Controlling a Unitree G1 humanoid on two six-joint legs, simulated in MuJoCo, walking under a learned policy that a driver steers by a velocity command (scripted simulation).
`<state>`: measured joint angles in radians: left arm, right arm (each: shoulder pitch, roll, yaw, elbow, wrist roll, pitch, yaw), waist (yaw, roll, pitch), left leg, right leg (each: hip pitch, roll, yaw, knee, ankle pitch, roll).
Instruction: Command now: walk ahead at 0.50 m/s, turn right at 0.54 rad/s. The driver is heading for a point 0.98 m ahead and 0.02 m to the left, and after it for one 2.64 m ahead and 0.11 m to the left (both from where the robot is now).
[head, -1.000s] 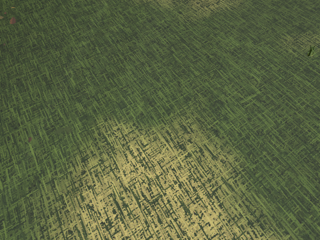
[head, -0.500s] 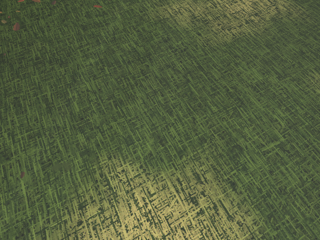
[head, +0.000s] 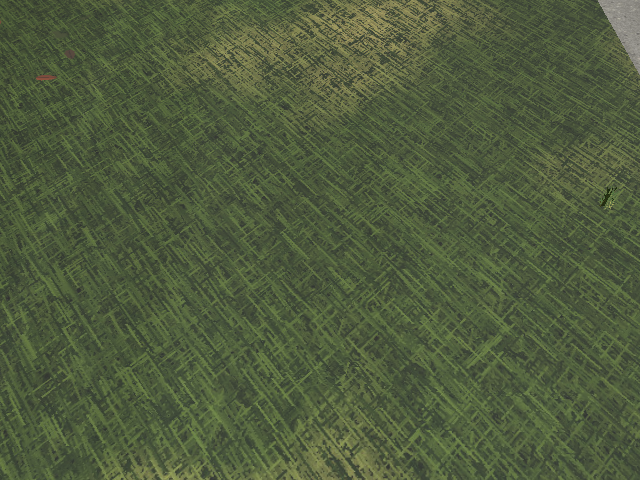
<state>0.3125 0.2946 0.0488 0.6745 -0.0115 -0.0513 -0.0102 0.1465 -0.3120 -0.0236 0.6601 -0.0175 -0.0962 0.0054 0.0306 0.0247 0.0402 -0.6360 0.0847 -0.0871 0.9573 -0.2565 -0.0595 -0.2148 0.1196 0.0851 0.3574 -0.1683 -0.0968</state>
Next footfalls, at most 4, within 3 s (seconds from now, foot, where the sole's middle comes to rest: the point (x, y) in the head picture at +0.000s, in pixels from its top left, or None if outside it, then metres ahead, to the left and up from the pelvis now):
0.22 left None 0.31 0.15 -0.78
0.72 right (434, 460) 0.50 -0.17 -0.78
1.22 left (316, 331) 0.79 0.08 -0.78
1.72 right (370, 228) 1.11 -0.05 -0.78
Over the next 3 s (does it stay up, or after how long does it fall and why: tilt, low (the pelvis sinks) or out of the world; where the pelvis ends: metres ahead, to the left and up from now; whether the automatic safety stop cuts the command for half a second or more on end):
stays up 1.09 0.00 0.01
